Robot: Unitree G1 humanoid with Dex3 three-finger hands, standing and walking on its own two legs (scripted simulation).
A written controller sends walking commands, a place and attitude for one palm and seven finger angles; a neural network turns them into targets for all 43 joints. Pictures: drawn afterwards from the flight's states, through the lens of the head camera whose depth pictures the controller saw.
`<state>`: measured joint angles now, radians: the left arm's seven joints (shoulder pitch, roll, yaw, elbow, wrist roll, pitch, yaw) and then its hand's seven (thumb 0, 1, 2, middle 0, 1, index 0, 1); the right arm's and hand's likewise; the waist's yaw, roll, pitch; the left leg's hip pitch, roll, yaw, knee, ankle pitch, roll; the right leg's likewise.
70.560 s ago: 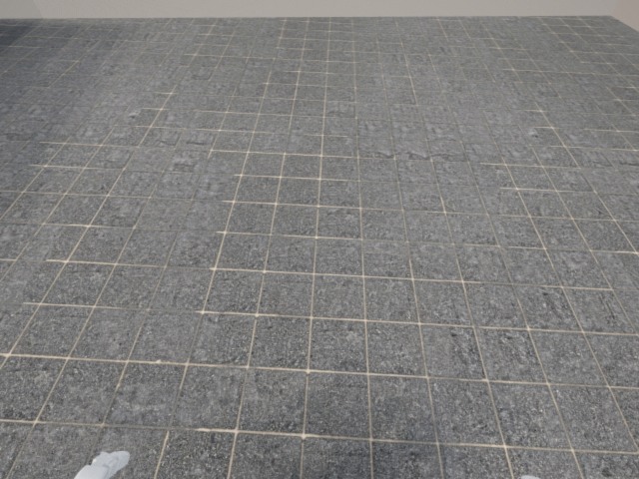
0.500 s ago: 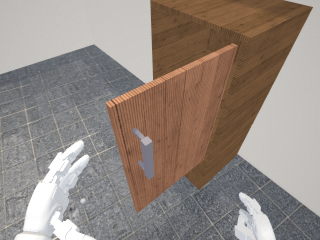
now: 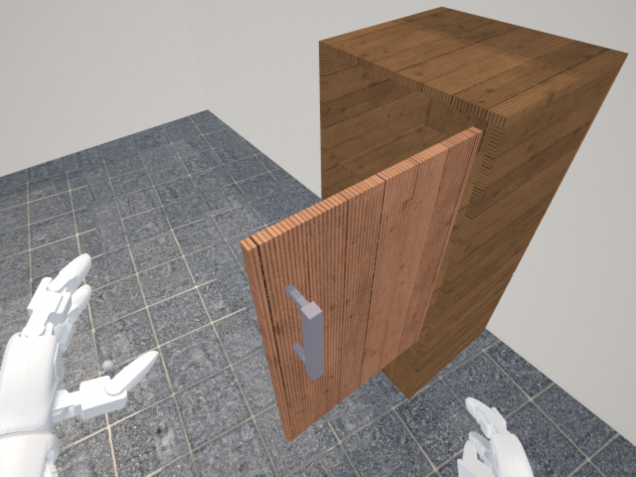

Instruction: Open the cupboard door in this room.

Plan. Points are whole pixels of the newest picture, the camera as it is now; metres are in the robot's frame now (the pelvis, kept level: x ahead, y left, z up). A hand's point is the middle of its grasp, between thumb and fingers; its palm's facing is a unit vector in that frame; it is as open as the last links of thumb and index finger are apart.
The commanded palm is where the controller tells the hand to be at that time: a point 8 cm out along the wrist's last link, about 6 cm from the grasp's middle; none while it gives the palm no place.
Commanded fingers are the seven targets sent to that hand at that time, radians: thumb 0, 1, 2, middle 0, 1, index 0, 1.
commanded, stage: draw the hand back to the body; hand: left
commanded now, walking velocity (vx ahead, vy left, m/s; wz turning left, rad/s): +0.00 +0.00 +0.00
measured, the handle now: (304, 334) +0.30 +0.06 +0.02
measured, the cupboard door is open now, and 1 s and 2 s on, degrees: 89 89 89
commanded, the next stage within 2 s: step back with the hand held close in 0.60 s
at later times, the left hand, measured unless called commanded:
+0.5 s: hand (98, 345) +0.19 +0.24 +0.16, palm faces +0.43 -0.82 -0.38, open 7.5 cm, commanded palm +0.14 +0.28 +0.18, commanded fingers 0.00 0.90 0.90 -0.20 -0.30 -0.20 -0.30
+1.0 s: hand (106, 362) +0.18 +0.23 +0.15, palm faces +0.34 -0.81 -0.48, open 7.4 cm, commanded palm +0.12 +0.27 +0.18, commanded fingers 0.00 0.90 0.90 -0.20 -0.30 -0.20 -0.30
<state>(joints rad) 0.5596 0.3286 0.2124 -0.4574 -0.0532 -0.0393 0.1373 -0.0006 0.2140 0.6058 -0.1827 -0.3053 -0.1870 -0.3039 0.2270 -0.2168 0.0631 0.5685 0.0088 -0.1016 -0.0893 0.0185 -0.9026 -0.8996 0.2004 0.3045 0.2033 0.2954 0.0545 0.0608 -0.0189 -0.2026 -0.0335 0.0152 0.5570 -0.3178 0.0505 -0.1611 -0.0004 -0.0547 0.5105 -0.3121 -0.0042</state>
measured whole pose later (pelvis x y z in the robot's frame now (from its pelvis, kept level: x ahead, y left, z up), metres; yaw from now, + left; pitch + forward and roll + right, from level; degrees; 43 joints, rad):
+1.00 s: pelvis -0.02 -0.02 +0.01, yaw -1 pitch +0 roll -1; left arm 0.56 0.38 0.35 -0.46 -0.06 -0.11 0.12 0.02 0.89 0.90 -0.21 -0.31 -0.21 -0.30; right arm 0.16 -0.25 -0.01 0.58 0.01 0.00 -0.08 0.02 -0.90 -0.90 0.20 0.30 0.20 0.30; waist 0.01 0.05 0.05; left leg -0.23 0.00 0.01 0.47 -0.23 0.02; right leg -0.19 0.04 -0.06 0.42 -0.22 -0.04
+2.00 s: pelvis -0.20 +0.00 +0.01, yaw -1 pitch +3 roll -4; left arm 0.55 0.44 0.43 -0.64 -0.06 -0.19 0.16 0.02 0.89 0.90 -0.21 -0.31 -0.21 -0.30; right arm 0.13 -0.13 0.01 0.63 -0.02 -0.13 -0.04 0.02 -0.90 -0.90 0.20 0.30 0.20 0.30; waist 0.02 -0.02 0.03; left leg -0.43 0.07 0.03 0.40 -0.03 0.03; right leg -0.33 0.06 0.02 0.92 -0.51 0.03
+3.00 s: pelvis -0.34 -0.02 +0.00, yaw +1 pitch +0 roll +0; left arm 0.30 0.36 0.16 0.08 0.02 -0.08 0.04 0.01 0.90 0.90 -0.20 -0.30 -0.20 -0.30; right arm 0.12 -0.29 -0.02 0.76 -0.01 -0.10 0.00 0.01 -0.90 -0.90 0.20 0.30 0.20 0.30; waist 0.01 0.05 0.01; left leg -0.32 -0.01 0.02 0.54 -0.22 0.02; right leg -0.26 0.01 -0.06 0.55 -0.30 -0.04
